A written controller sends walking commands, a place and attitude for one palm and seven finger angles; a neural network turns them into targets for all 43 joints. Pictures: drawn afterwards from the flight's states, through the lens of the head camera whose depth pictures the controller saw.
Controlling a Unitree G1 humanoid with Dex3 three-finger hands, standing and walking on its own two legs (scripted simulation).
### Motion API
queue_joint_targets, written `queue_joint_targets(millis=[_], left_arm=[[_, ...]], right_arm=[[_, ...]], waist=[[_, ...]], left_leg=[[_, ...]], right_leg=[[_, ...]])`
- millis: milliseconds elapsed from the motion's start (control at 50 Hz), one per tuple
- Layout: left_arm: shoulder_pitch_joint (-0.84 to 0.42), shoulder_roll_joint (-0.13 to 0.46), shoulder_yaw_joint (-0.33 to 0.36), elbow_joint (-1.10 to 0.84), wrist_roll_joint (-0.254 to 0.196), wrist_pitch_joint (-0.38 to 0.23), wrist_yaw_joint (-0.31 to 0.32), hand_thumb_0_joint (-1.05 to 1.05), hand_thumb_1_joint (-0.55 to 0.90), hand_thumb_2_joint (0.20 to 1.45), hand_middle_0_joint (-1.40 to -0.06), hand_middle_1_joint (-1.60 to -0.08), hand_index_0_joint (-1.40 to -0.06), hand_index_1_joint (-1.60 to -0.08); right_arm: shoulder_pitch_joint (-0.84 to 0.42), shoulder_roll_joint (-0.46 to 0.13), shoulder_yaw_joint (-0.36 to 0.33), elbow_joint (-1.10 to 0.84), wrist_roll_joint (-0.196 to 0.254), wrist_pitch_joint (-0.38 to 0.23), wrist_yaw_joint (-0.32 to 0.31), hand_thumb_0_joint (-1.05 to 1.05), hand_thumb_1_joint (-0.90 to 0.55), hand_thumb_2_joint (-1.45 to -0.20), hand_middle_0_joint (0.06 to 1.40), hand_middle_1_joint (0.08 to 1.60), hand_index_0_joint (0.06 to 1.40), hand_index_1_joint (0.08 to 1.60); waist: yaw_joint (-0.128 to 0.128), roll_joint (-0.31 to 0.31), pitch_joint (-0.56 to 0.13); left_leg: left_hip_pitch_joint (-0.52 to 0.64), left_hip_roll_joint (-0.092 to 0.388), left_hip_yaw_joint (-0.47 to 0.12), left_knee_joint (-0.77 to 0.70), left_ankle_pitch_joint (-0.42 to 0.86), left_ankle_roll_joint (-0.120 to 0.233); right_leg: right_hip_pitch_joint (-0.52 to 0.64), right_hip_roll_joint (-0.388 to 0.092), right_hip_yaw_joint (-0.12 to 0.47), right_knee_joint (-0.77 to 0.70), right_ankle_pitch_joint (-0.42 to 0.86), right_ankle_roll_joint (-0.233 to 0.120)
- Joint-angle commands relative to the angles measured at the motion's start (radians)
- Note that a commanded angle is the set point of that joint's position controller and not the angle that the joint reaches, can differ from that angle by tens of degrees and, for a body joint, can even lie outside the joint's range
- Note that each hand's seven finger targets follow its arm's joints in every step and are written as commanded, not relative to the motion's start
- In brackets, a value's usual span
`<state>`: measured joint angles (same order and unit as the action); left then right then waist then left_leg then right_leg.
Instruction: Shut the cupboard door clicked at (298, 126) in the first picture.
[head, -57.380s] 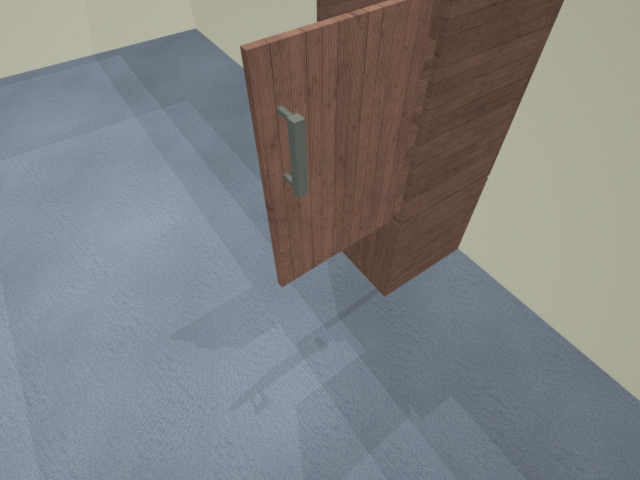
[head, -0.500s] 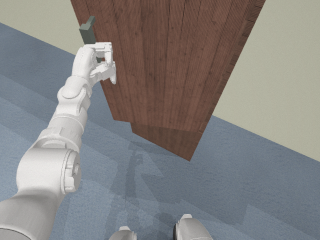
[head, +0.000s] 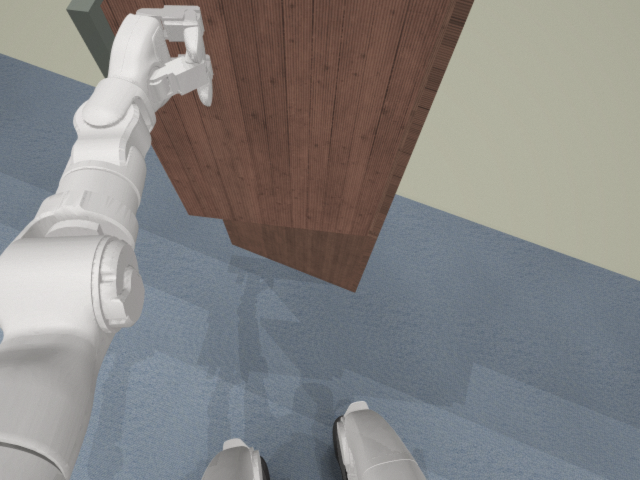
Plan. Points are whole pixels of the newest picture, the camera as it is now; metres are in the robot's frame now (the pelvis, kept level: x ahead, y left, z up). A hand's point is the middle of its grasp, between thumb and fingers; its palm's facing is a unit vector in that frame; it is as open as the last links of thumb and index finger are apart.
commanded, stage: push the door shut along its arc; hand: left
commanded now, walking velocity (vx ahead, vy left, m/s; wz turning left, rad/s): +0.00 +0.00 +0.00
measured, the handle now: (123, 60) +0.60 +0.13 +0.12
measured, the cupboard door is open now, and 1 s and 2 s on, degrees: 15 0 0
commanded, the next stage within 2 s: pull the fist back off the door in 0.66 s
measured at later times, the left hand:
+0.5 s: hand (212, 53) +0.57 +0.03 +0.14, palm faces -0.42 -0.91 -0.03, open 3.3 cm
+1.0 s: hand (239, 29) +0.62 -0.01 +0.14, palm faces +0.04 -1.00 -0.04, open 3.1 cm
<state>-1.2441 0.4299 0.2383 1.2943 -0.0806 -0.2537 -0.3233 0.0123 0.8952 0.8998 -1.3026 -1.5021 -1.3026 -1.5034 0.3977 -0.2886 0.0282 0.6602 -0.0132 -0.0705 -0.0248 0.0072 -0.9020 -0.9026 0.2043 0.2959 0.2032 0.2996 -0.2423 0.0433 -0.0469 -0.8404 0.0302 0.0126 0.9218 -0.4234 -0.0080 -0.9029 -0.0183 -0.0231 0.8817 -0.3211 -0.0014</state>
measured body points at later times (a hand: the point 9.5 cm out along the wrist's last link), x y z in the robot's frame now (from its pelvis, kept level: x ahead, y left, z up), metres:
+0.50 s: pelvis -0.01 +0.00 -0.01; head +0.16 +0.00 +0.40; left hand +0.59 +0.08 +0.15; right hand -0.05 -0.27 -0.12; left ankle +0.00 +0.13 -0.68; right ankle +0.05 -0.12 -0.68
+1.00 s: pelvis +0.00 +0.00 -0.03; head +0.17 +0.00 +0.39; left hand +0.61 +0.05 +0.14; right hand -0.07 -0.23 -0.13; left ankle +0.00 +0.13 -0.68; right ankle +0.05 -0.12 -0.68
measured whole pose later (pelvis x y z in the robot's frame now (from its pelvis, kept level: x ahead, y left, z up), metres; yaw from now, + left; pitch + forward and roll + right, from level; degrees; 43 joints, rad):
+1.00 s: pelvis +0.00 +0.00 -0.03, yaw +0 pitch +29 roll -2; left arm -1.55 0.35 0.32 1.45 0.17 -0.24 0.30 0.02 0.86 0.98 -1.30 -1.50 -1.30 -1.50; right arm 0.46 -0.24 0.03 0.69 -0.14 -0.12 0.10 0.00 -0.90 -0.90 0.20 0.30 0.20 0.30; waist -0.33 0.07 -0.11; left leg -1.11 0.04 -0.03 1.08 -0.47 -0.01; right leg -1.14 -0.01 -0.06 1.00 -0.35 0.00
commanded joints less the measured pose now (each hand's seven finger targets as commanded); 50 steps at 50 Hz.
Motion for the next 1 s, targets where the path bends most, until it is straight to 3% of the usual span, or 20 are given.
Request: queue_joint_targets(millis=[0, 60, 120, 200, 280, 320, 340, 440, 500, 560, 660, 740, 760, 780, 800, 820, 860, 920, 960, 980], left_arm=[[-0.558, 0.165, 0.011, -0.234, -0.009, -0.052, -0.006, 0.000, 0.900, 0.900, -1.300, -1.500, -1.300, -1.500], [-0.601, 0.170, 0.003, -0.202, -0.004, -0.032, -0.013, 0.000, 0.900, 0.900, -1.300, -1.500, -1.300, -1.500], [-0.639, 0.157, -0.013, -0.203, -0.005, -0.031, -0.022, 0.000, 0.900, 0.900, -1.300, -1.500, -1.300, -1.500], [-0.717, 0.150, -0.024, -0.169, -0.012, -0.017, -0.033, 0.000, 0.900, 0.900, -1.300, -1.500, -1.300, -1.500], [-0.772, 0.147, -0.038, -0.146, -0.006, -0.011, -0.046, 0.000, 0.900, 0.900, -1.300, -1.500, -1.300, -1.500], [-0.803, 0.139, -0.047, -0.163, -0.005, -0.020, -0.051, 0.000, 0.900, 0.900, -1.300, -1.500, -1.300, -1.500], [-0.790, 0.135, -0.049, -0.128, -0.002, -0.013, -0.052, 0.000, 0.900, 0.900, -1.300, -1.500, -1.300, -1.500], [-0.856, 0.113, -0.071, -0.118, 0.010, -0.004, -0.051, 0.000, 0.900, 0.900, -1.300, -1.500, -1.300, -1.500], [-0.898, 0.089, -0.087, -0.150, 0.011, -0.003, -0.048, 0.000, 0.900, 0.900, -1.300, -1.500, -1.300, -1.500], [-0.910, 0.062, -0.106, -0.102, 0.020, 0.018, -0.046, 0.000, 0.900, 0.900, -1.300, -1.500, -1.300, -1.500], [-0.950, 0.072, -0.105, -0.096, 0.026, 0.030, -0.050, 0.000, 0.900, 0.900, -1.300, -1.500, -1.300, -1.500], [-0.956, 0.063, -0.109, -0.070, 0.028, 0.041, -0.052, 0.000, 0.900, 0.900, -1.300, -1.500, -1.300, -1.500], [-0.978, 0.122, 0.112, -0.077, -0.033, 0.061, 0.173, 0.000, 0.900, 0.900, -1.300, -1.500, -1.300, -1.500], [-0.922, 0.098, 0.090, -0.057, 0.008, 0.072, 0.292, 0.000, 0.900, 0.900, -1.300, -1.500, -1.300, -1.500], [-0.916, 0.089, 0.128, -0.061, 0.026, 0.060, 0.392, 0.000, 0.900, 0.900, -1.300, -1.500, -1.300, -1.500], [-0.900, 0.046, 0.122, -0.046, 0.067, 0.047, 0.482, 0.000, 0.900, 0.900, -1.300, -1.500, -1.300, -1.500], [-0.922, 0.061, 0.125, -0.097, 0.184, -0.016, 0.635, 0.000, 0.900, 0.900, -1.300, -1.500, -1.300, -1.500], [-0.917, 0.066, 0.056, -0.079, 0.317, -0.072, 0.668, 0.000, 0.900, 0.900, -1.300, -1.500, -1.300, -1.500], [-0.934, 0.084, 0.029, -0.068, 0.334, -0.064, 0.634, 0.000, 0.900, 0.900, -1.300, -1.500, -1.300, -1.500], [-0.924, 0.064, 0.019, -0.069, 0.308, -0.048, 0.610, 0.000, 0.900, 0.900, -1.300, -1.500, -1.300, -1.500]], right_arm=[[0.206, -0.165, -0.071, -0.049, -0.005, -0.007, -0.012, 0.000, -0.900, -0.900, 0.200, 0.300, 0.200, 0.300], [0.212, -0.170, -0.073, -0.031, -0.007, -0.001, -0.011, 0.000, -0.900, -0.900, 0.200, 0.300, 0.200, 0.300], [0.215, -0.168, -0.072, -0.017, -0.009, -0.004, -0.015, 0.000, -0.900, -0.900, 0.200, 0.300, 0.200, 0.300], [0.229, -0.170, -0.065, 0.000, -0.012, -0.011, -0.024, 0.000, -0.900, -0.900, 0.200, 0.300, 0.200, 0.300], [0.225, -0.171, -0.062, 0.014, -0.017, -0.023, -0.022, 0.000, -0.900, -0.900, 0.200, 0.300, 0.200, 0.300], [0.228, -0.171, -0.065, 0.022, -0.021, -0.031, -0.022, 0.000, -0.900, -0.900, 0.200, 0.300, 0.200, 0.300], [0.228, -0.175, -0.064, 0.028, -0.020, -0.030, -0.022, 0.000, -0.900, -0.900, 0.200, 0.300, 0.200, 0.300], [0.234, -0.178, -0.064, 0.045, -0.025, -0.036, -0.020, 0.000, -0.900, -0.900, 0.200, 0.300, 0.200, 0.300], [0.245, -0.173, -0.066, 0.050, -0.029, -0.043, -0.019, 0.000, -0.900, -0.900, 0.200, 0.300, 0.200, 0.300], [0.235, -0.172, -0.064, 0.061, -0.029, -0.040, -0.016, 0.000, -0.900, -0.900, 0.200, 0.300, 0.200, 0.300], [0.242, -0.169, -0.061, 0.069, -0.033, -0.047, -0.016, 0.000, -0.900, -0.900, 0.200, 0.300, 0.200, 0.300], [0.244, -0.168, -0.059, 0.083, -0.034, -0.049, -0.018, 0.000, -0.900, -0.900, 0.200, 0.300, 0.200, 0.300], [0.293, -0.149, -0.038, 0.041, -0.060, -0.067, -0.002, 0.000, -0.900, -0.900, 0.200, 0.300, 0.200, 0.300], [0.306, -0.148, -0.034, 0.036, -0.073, -0.069, 0.018, 0.000, -0.900, -0.900, 0.200, 0.300, 0.200, 0.300], [0.324, -0.146, -0.042, 0.033, -0.090, -0.071, 0.035, 0.000, -0.900, -0.900, 0.200, 0.300, 0.200, 0.300], [0.324, -0.139, -0.045, 0.027, -0.104, -0.070, 0.057, 0.000, -0.900, -0.900, 0.200, 0.300, 0.200, 0.300], [0.337, -0.139, -0.056, 0.025, -0.136, -0.065, 0.099, 0.000, -0.900, -0.900, 0.200, 0.300, 0.200, 0.300], [0.360, -0.146, -0.079, 0.029, -0.139, -0.048, 0.131, 0.000, -0.900, -0.900, 0.200, 0.300, 0.200, 0.300], [0.365, -0.153, -0.085, 0.030, -0.127, -0.028, 0.132, 0.000, -0.900, -0.900, 0.200, 0.300, 0.200, 0.300], [0.358, -0.151, -0.085, 0.021, -0.119, -0.020, 0.128, 0.000, -0.900, -0.900, 0.200, 0.300, 0.200, 0.300]], waist=[[-0.044, 0.021, -0.578], [-0.064, 0.008, -0.540], [-0.072, 0.047, -0.563], [-0.110, 0.042, -0.517], [-0.123, 0.080, -0.534], [-0.128, 0.109, -0.586], [-0.134, 0.107, -0.556], [-0.160, 0.119, -0.557], [-0.166, 0.153, -0.598], [-0.178, 0.144, -0.563], [-0.189, 0.159, -0.599], [-0.204, 0.169, -0.580], [-0.152, 0.240, -0.609], [-0.157, 0.199, -0.627], [-0.168, 0.120, -0.625], [-0.167, 0.108, -0.599], [-0.157, 0.135, -0.640], [-0.166, 0.129, -0.680], [-0.169, 0.139, -0.670], [-0.158, 0.136, -0.681]], left_leg=[[0.252, -0.046, -0.037, -0.070, 0.325, 0.039], [0.227, -0.044, -0.036, -0.067, 0.275, 0.039], [0.265, -0.043, -0.045, -0.056, 0.291, 0.038], [0.229, -0.046, -0.045, -0.052, 0.247, 0.048], [0.227, -0.043, -0.051, -0.035, 0.229, 0.045], [0.275, -0.040, -0.062, -0.020, 0.267, 0.043], [0.269, -0.036, -0.066, -0.013, 0.263, 0.042], [0.269, -0.031, -0.076, 0.007, 0.253, 0.044], [0.312, -0.032, -0.082, 0.015, 0.291, 0.046], [0.284, -0.031, -0.083, 0.024, 0.261, 0.044], [0.278, -0.036, -0.076, 0.044, 0.278, 0.048], [0.277, -0.034, -0.071, 0.054, 0.291, 0.050], [0.160, -0.017, -0.081, 0.059, 0.230, 0.027], [0.133, -0.014, -0.090, 0.049, 0.213, 0.023], [0.121, -0.013, -0.102, 0.045, 0.219, 0.027], [0.092, -0.015, -0.094, 0.048, 0.226, 0.023], [0.094, -0.021, -0.083, 0.074, 0.265, 0.019], [0.130, -0.028, -0.072, 0.074, 0.310, 0.022], [0.142, -0.032, -0.065, 0.051, 0.275, 0.025], [0.149, -0.040, -0.059, 0.035, 0.264, 0.026]], right_leg=[[0.318, 0.041, -0.002, -0.072, 0.335, -0.013], [0.293, 0.042, 0.003, -0.091, 0.294, -0.006], [0.257, 0.043, -0.003, -0.085, 0.286, -0.010], [0.233, 0.047, -0.010, -0.093, 0.243, -0.013], [0.190, 0.048, -0.010, -0.085, 0.205, -0.015], [0.163, 0.049, -0.015, -0.068, 0.217, -0.017], [0.125, 0.049, -0.022, -0.065, 0.201, -0.018], [0.064, 0.053, -0.030, -0.051, 0.170, -0.020], [0.049, 0.055, -0.039, -0.035, 0.190, -0.025], [0.006, 0.059, -0.042, -0.034, 0.159, -0.023], [0.010, 0.063, -0.046, -0.018, 0.179, -0.027], [-0.020, 0.067, -0.053, -0.012, 0.188, -0.028], [0.013, 0.050, -0.024, -0.033, 0.159, -0.015], [0.045, 0.046, -0.023, -0.020, 0.151, -0.009], [0.061, 0.046, -0.030, -0.022, 0.158, 0.000], [0.058, 0.041, -0.028, -0.023, 0.168, 0.003], [0.034, 0.038, -0.025, -0.008, 0.188, 0.003], [0.052, 0.038, -0.023, 0.000, 0.237, 0.002], [0.080, 0.035, -0.019, -0.017, 0.226, -0.001], [0.123, 0.038, -0.015, -0.032, 0.234, -0.004]])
